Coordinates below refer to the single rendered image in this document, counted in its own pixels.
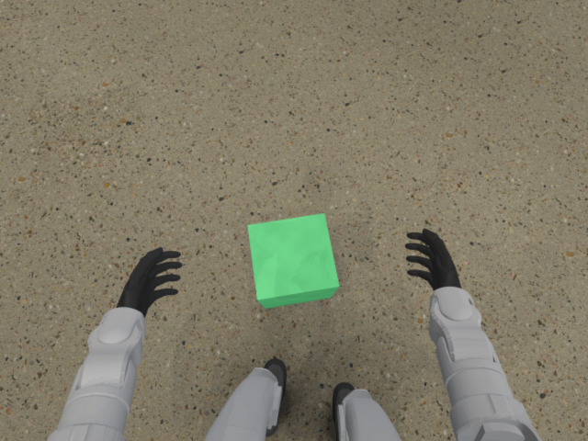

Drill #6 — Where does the right robot forearm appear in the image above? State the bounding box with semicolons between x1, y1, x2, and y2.
429;287;542;441

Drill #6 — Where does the robot shin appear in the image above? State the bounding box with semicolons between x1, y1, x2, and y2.
248;367;277;383
344;390;371;402

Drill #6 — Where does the left robot hand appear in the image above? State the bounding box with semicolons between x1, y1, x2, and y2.
116;247;182;318

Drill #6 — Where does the left robot forearm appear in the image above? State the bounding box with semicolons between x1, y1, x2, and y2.
46;307;146;441

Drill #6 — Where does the right robot hand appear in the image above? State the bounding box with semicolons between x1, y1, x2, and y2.
405;229;461;291

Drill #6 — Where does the robot right shin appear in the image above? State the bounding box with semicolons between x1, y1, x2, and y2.
344;390;371;402

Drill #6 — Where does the robot left shin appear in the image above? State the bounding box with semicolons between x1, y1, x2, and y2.
248;367;277;383

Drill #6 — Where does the carton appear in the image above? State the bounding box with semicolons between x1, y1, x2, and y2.
247;213;339;309

